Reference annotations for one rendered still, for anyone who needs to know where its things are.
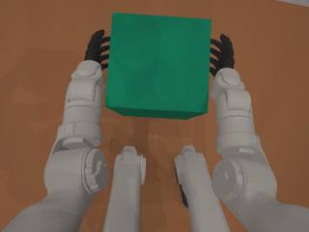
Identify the robot left forearm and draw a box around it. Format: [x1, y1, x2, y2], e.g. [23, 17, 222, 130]
[43, 60, 104, 188]

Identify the robot left upper arm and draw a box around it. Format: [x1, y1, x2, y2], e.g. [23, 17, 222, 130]
[1, 147, 109, 232]

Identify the robot left thigh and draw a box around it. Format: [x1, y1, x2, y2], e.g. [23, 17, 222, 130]
[102, 151, 146, 232]

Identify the robot right upper arm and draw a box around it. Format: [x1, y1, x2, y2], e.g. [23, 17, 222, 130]
[211, 157, 309, 232]

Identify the robot right forearm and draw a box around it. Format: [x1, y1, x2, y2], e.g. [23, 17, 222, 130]
[210, 68, 271, 169]

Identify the robot right shin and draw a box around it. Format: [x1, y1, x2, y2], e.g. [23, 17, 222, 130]
[180, 145, 208, 197]

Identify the left robot hand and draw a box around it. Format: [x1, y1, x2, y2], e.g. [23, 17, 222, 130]
[84, 29, 111, 70]

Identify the carton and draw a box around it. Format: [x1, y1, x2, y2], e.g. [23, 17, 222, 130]
[104, 13, 211, 120]

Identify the right robot hand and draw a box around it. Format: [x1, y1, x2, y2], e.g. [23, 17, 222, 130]
[210, 34, 235, 77]

